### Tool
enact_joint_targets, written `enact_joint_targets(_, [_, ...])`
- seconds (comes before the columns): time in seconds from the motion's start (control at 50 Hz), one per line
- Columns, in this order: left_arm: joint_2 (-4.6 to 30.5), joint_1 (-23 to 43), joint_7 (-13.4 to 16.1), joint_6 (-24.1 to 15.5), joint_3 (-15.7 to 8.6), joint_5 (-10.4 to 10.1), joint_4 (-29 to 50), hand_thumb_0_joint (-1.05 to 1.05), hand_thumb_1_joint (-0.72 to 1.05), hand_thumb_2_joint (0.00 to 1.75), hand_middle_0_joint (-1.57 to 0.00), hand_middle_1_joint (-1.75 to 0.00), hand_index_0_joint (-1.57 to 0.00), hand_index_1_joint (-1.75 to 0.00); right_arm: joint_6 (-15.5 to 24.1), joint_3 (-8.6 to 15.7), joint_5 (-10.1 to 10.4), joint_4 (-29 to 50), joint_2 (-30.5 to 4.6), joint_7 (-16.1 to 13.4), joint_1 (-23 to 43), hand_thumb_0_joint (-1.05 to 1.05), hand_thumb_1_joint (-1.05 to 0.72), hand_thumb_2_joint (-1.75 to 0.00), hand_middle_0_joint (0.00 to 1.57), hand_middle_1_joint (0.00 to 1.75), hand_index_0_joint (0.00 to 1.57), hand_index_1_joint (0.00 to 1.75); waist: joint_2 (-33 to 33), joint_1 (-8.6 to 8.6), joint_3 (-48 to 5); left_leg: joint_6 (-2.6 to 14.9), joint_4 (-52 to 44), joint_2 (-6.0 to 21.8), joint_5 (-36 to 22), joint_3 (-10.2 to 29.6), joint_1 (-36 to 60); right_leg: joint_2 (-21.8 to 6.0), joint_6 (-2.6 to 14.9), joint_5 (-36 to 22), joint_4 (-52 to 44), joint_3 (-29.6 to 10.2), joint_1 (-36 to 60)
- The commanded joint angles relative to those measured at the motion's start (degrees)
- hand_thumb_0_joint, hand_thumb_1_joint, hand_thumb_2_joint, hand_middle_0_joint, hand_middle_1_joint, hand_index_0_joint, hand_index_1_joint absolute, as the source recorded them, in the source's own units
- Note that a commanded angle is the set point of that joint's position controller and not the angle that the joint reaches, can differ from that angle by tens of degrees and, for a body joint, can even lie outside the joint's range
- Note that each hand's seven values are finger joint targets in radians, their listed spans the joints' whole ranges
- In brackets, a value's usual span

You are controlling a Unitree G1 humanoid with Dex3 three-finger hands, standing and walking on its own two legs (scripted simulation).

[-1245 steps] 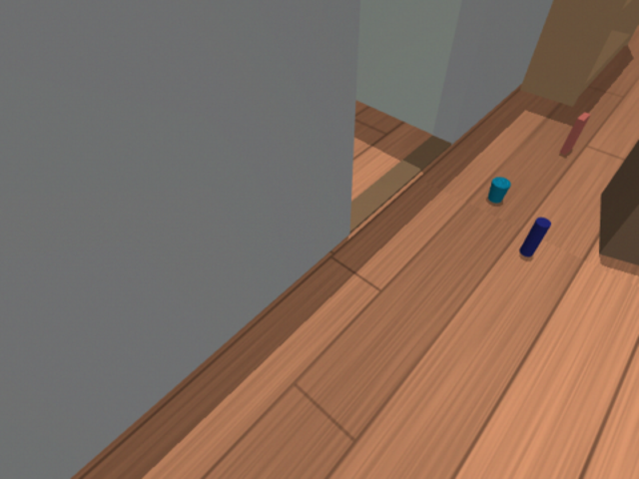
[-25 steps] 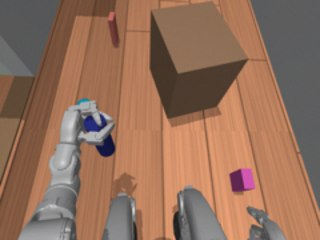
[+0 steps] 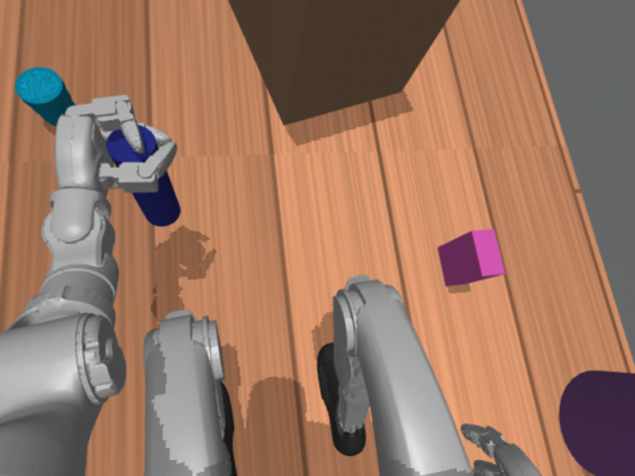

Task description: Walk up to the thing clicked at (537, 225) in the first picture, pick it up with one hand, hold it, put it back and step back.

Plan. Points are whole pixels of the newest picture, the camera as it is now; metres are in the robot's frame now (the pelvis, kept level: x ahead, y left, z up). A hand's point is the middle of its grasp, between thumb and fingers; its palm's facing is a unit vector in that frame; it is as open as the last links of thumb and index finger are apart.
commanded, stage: crouch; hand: left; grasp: from the side
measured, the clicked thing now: (149, 182) +0.50 +0.15 -0.13
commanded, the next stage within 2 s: lower in 0.72 s
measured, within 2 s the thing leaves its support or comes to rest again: neither
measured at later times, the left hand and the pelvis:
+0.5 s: hand (160, 157) +0.55 +0.14 -0.16, palm faces -0.11 -0.99 -0.04, open 4.6 cm; pelvis +0.00 +0.00 -0.07, yaw -5 degrees
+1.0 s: hand (176, 163) +0.57 +0.12 -0.21, palm faces -0.09 -0.99 -0.05, open 4.6 cm; pelvis -0.01 +0.01 -0.08, yaw -8 degrees
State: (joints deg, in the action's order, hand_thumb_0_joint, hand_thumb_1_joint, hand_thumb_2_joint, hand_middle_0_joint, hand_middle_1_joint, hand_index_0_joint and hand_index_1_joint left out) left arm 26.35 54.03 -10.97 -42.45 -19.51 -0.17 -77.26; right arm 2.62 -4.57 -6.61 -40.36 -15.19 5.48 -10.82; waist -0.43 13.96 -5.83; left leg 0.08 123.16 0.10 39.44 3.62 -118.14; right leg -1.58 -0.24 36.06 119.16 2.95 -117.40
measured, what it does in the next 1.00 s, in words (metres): lowers itself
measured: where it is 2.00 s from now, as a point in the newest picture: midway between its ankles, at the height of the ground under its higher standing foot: (283, 438)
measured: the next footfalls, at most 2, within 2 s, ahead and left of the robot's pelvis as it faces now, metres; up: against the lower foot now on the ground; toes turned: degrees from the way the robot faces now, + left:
none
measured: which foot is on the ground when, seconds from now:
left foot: down 0.00-1.00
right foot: down 0.00-1.00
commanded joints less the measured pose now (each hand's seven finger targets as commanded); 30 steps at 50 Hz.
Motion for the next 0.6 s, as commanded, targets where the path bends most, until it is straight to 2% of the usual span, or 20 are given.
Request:
enact_joint_targets(0.0, [16.5,35.0,1.1,-6.7,-2.0,0.2,18.6,0.00,0.52,1.36,-1.40,-1.49,-1.39,-1.50,-0.3,3.0,-0.9,1.7,-13.1,-0.1,-10.9,0.00,-0.90,-0.91,0.20,0.30,0.20,0.30,17.9,1.78,-46.3,0.47,-13.4,-0.9,-7.5,-1.0,27.4,1.6,2.44,-8.0,-9.5,1.6,21.7])
enact_joint_targets(0.02, [18.0,34.8,1.5,-6.3,-2.4,0.5,18.1,0.00,0.51,1.35,-1.39,-1.48,-1.38,-1.49,-0.6,2.7,-1.0,1.4,-13.0,-0.1,-10.9,0.00,-0.90,-0.91,0.20,0.30,0.20,0.30,18.2,1.74,-46.8,0.53,-12.2,-0.9,-7.0,-1.6,26.0,1.7,2.34,-7.9,-9.1,1.3,22.7])
enact_joint_targets(0.04, [19.7,36.3,1.7,-6.0,-3.3,0.6,18.8,0.00,0.51,1.35,-1.40,-1.48,-1.39,-1.50,-0.9,2.4,-1.1,1.4,-13.5,-0.2,-11.4,0.00,-0.91,-0.91,0.20,0.30,0.20,0.30,18.4,2.48,-47.9,0.57,-11.2,-0.8,-7.9,-1.3,26.0,1.7,2.15,-8.9,-8.5,1.5,22.8])
enact_joint_targets(0.08, [17.9,36.4,1.4,-4.9,-2.3,-0.2,16.7,0.00,0.51,1.33,-1.39,-1.47,-1.38,-1.48,-1.1,1.8,-1.1,1.1,-14.2,-0.2,-11.0,0.00,-0.91,-0.91,0.20,0.30,0.20,0.30,18.9,4.10,-45.4,0.58,-9.2,-0.7,-8.1,-0.8,23.9,1.6,2.13,-9.3,-6.8,2.0,20.6])
enact_joint_targets(0.12, [19.0,36.9,1.5,-4.0,-2.7,-0.5,15.1,0.00,0.50,1.33,-1.39,-1.47,-1.38,-1.48,-1.5,1.0,-1.3,0.8,-14.9,-0.2,-11.8,0.00,-0.91,-0.91,0.20,0.30,0.20,0.30,17.6,5.14,-43.6,0.74,-7.3,-0.5,-9.1,-0.5,21.1,1.6,1.78,-10.8,-6.0,2.4,21.0])
enact_joint_targets(0.18, [20.0,35.3,0.9,-3.3,-2.8,-0.4,11.6,0.00,0.49,1.30,-1.40,-1.47,-1.40,-1.47,-2.0,0.0,-1.5,0.7,-15.4,0.0,-11.6,0.00,-0.91,-0.91,0.20,0.30,0.20,0.30,16.8,5.64,-39.1,0.78,-5.9,-0.6,-7.5,-0.1,16.8,1.8,1.66,-9.7,-4.8,3.2,19.6])
enact_joint_targets(0.22, [20.4,31.5,0.5,-3.0,-2.7,0.7,7.5,0.00,0.50,1.31,-1.41,-1.48,-1.41,-1.49,-2.4,-0.5,-2.0,1.2,-15.9,0.1,-11.3,0.00,-0.91,-0.90,0.20,0.30,0.20,0.30,14.7,6.29,-36.5,1.11,-4.2,-0.5,-7.2,0.0,13.5,2.1,1.29,-9.8,-4.5,3.5,20.2])
enact_joint_targets(0.24, [20.8,29.2,0.5,-2.8,-3.6,0.9,5.9,0.00,0.49,1.30,-1.42,-1.48,-1.42,-1.49,-2.6,-0.8,-2.1,1.6,-16.2,0.3,-11.1,0.00,-0.91,-0.90,0.20,0.30,0.20,0.30,14.1,5.72,-35.7,1.05,-4.0,-0.5,-7.5,0.1,12.4,2.2,1.36,-10.0,-4.0,3.7,20.2])
enact_joint_targets(0.26, [21.3,29.1,0.3,-3.0,-3.7,1.0,6.3,0.00,0.50,1.30,-1.41,-1.48,-1.41,-1.48,-2.7,-1.2,-2.4,1.7,-16.4,0.5,-10.9,0.00,-0.90,-0.90,0.20,0.30,0.20,0.30,14.5,5.86,-35.4,0.99,-3.4,-0.4,-8.4,0.3,12.8,2.4,1.35,-10.8,-3.6,3.9,20.1])
enact_joint_targets(0.3, [21.0,29.1,0.0,-2.8,-3.9,0.9,5.2,0.00,0.51,1.30,-1.40,-1.48,-1.41,-1.48,-3.3,-2.0,-2.8,2.4,-17.0,0.7,-11.3,0.00,-0.90,-0.90,0.20,0.30,0.20,0.30,15.1,6.88,-34.8,0.87,-2.8,-0.3,-9.7,1.0,12.4,2.5,1.27,-12.1,-2.8,4.6,20.1])
enact_joint_targets(0.32, [22.7,28.9,0.1,-2.9,-4.9,1.0,6.6,0.00,0.52,1.30,-1.39,-1.48,-1.40,-1.48,-3.5,-2.2,-2.9,2.6,-17.4,0.9,-10.8,0.00,-0.90,-0.90,0.20,0.30,0.20,0.30,16.0,6.17,-34.0,0.69,-3.0,-0.2,-9.8,1.3,12.7,2.6,1.45,-11.7,-2.2,5.1,18.8])
enact_joint_targets(0.34, [23.1,29.0,0.1,-2.9,-4.6,1.3,6.3,0.00,0.51,1.31,-1.41,-1.49,-1.41,-1.49,-3.8,-2.6,-3.1,2.9,-17.6,1.0,-10.7,0.00,-0.90,-0.90,0.20,0.30,0.20,0.30,16.8,6.51,-34.2,0.59,-2.8,-0.1,-10.0,1.6,13.0,2.8,1.51,-11.9,-1.9,5.3,19.0])
enact_joint_targets(0.36, [25.0,29.8,0.2,-3.1,-5.3,1.7,7.8,0.00,0.52,1.32,-1.40,-1.49,-1.41,-1.49,-4.0,-2.7,-3.2,3.0,-18.0,0.9,-10.1,0.00,-0.89,-0.90,0.20,0.30,0.20,0.30,17.4,6.39,-34.6,0.57,-2.3,0.2,-10.5,1.9,14.5,2.8,1.50,-12.0,-1.5,5.5,18.0])
enact_joint_targets(0.38, [25.3,30.3,0.5,-3.3,-5.3,2.1,8.5,0.00,0.54,1.33,-1.40,-1.49,-1.40,-1.49,-4.3,-3.2,-3.6,3.0,-18.0,1.1,-10.6,0.00,-0.90,-0.90,0.20,0.30,0.20,0.30,18.9,6.92,-35.5,0.31,-2.2,0.3,-11.7,2.1,14.9,2.9,1.53,-13.0,-1.0,5.5,19.4])
enact_joint_targets(0.4, [24.2,31.0,0.3,-3.6,-4.6,2.1,10.0,0.00,0.57,1.34,-1.40,-1.50,-1.41,-1.50,-4.5,-3.3,-4.0,2.3,-18.4,1.3,-11.1,0.00,-0.90,-0.90,0.20,0.30,0.20,0.30,19.7,7.42,-36.5,0.13,-1.7,0.6,-14.0,2.7,17.6,2.9,1.58,-14.6,-0.6,6.1,18.7])
enact_joint_targets(0.44, [26.4,33.4,1.1,-4.1,-4.8,2.2,14.0,0.00,0.54,1.31,-1.39,-1.48,-1.40,-1.48,-4.8,-3.7,-4.3,2.8,-18.7,1.4,-10.7,0.00,-0.90,-0.90,0.20,0.30,0.20,0.30,22.4,7.21,-37.6,-0.03,-1.4,0.7,-13.8,2.9,18.3,3.1,1.70,-14.4,0.0,6.0,18.9])
enact_joint_targets(0.52, [26.7,36.7,2.5,-4.4,-3.1,1.8,19.1,0.00,0.53,1.32,-1.40,-1.49,-1.40,-1.49,-5.1,-4.7,-5.2,2.0,-19.3,1.4,-10.3,0.00,-0.91,-0.91,0.20,0.30,0.20,0.30,27.0,8.63,-38.9,-0.54,-0.4,1.2,-15.8,4.0,22.1,3.1,1.86,-15.6,1.2,6.5,17.6])
enact_joint_targets(0.54, [25.4,37.1,3.0,-4.2,-2.4,1.7,18.9,0.00,0.54,1.31,-1.38,-1.47,-1.38,-1.47,-5.2,-4.9,-5.4,2.1,-19.3,1.5,-10.4,0.00,-0.91,-0.91,0.20,0.30,0.20,0.30,27.0,9.34,-38.4,-0.53,-0.2,1.3,-15.9,4.2,22.6,3.2,1.86,-15.7,1.0,6.7,17.2])
enact_joint_targets(0.56, [26.1,37.3,3.4,-4.2,-2.3,1.7,19.1,0.00,0.53,1.30,-1.38,-1.46,-1.38,-1.47,-5.3,-5.1,-5.5,1.6,-19.4,1.4,-10.5,0.00,-0.91,-0.91,0.20,0.30,0.20,0.30,27.1,9.34,-37.4,-0.52,0.1,1.3,-15.6,4.2,21.5,3.2,1.84,-15.7,1.0,6.6,17.8])
enact_joint_targets(0.58, [24.5,37.2,3.8,-4.0,-1.3,1.6,17.7,0.00,0.52,1.31,-1.38,-1.46,-1.37,-1.46,-5.4,-5.4,-5.7,1.5,-19.3,1.4,-10.0,0.00,-0.91,-0.91,0.20,0.30,0.20,0.30,26.0,10.32,-35.7,-0.36,0.5,1.2,-14.8,4.3,20.0,3.2,1.69,-15.5,0.8,6.8,17.6])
